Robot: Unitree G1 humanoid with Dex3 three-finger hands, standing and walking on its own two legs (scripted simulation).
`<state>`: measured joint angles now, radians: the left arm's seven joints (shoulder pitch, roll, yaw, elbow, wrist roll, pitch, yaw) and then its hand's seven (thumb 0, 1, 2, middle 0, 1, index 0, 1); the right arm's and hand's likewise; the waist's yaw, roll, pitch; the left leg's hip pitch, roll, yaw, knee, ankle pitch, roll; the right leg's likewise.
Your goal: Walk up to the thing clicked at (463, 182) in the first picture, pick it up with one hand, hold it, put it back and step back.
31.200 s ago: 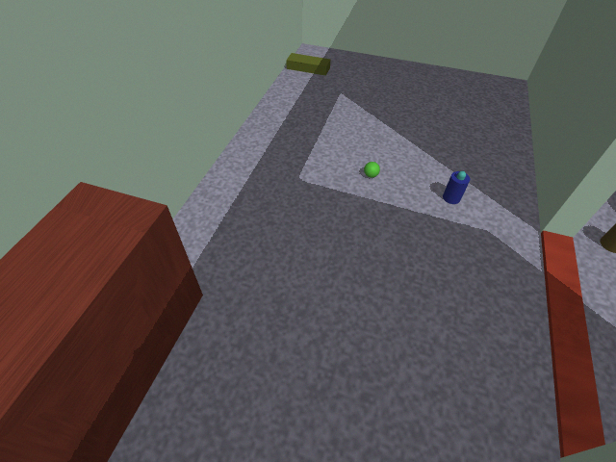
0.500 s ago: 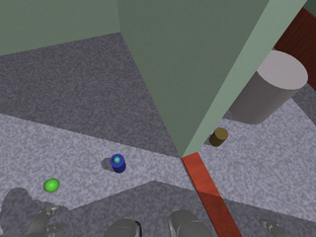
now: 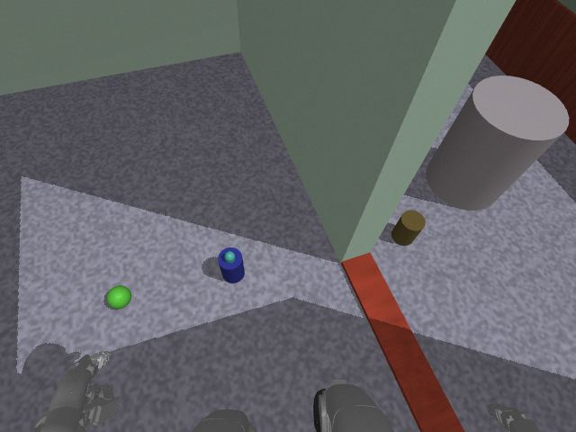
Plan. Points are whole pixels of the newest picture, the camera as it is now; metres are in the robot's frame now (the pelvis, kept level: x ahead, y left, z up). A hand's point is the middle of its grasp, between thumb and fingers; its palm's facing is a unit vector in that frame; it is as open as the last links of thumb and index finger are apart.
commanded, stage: step back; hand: left
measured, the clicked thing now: (231, 264) +0.60 +0.17 -0.67
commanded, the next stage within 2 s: none
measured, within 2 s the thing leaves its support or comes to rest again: neither
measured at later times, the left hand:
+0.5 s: hand out of the picture -0.06 +0.23 -0.14, palm faces -0.09 -0.91 -0.40, open 7.4 cm
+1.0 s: hand out of the picture -0.19 +0.21 -0.14, palm faces +0.00 -0.94 -0.34, open 7.4 cm
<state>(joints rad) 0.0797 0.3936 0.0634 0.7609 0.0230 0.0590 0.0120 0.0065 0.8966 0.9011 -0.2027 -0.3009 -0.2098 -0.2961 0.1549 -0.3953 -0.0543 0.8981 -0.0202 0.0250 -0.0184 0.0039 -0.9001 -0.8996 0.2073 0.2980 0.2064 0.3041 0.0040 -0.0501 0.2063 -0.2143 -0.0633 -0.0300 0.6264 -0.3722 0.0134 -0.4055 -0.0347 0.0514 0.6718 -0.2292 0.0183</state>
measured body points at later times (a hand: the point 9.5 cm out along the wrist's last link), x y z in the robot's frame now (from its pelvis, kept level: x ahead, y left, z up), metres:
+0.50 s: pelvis -0.16 -0.03 +0.00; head -0.11 -0.05 +0.44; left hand -0.05 +0.28 -0.11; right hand -0.05 -0.36 -0.11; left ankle -0.05 +0.10 -0.70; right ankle -0.16 -0.15 -0.72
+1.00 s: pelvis -0.32 -0.05 +0.01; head -0.26 -0.02 +0.45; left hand -0.19 +0.26 -0.12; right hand -0.23 -0.37 -0.09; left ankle -0.28 +0.08 -0.72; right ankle -0.35 -0.20 -0.63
